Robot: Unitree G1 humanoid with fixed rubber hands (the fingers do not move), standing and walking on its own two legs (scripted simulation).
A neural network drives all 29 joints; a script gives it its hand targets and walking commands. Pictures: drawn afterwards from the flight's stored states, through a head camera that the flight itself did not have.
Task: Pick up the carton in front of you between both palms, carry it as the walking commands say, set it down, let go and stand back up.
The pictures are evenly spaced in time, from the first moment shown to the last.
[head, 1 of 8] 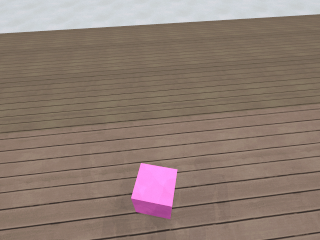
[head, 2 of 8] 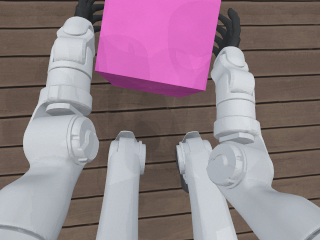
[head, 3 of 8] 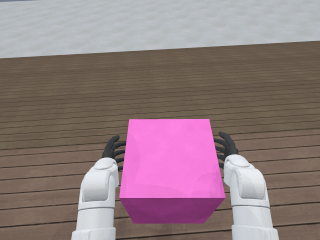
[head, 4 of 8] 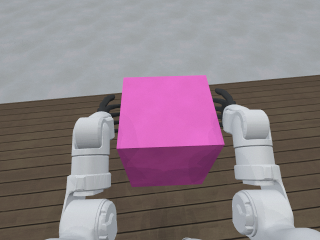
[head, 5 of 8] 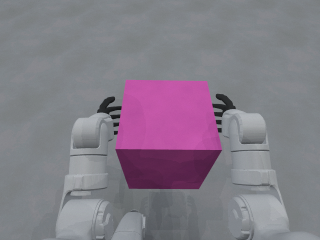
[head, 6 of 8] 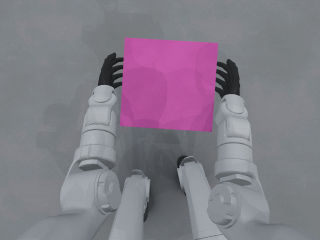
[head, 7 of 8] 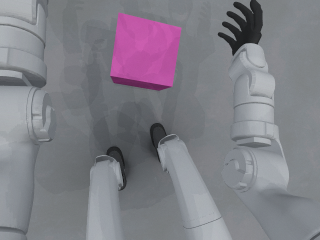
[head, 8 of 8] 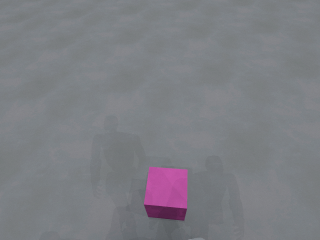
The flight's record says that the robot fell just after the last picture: no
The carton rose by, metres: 0.68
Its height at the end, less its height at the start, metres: -0.51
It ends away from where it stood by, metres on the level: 4.72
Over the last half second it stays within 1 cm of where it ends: yes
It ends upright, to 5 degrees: yes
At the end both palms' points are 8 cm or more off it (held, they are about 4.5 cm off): yes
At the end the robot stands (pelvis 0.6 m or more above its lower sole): yes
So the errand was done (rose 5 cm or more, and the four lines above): yes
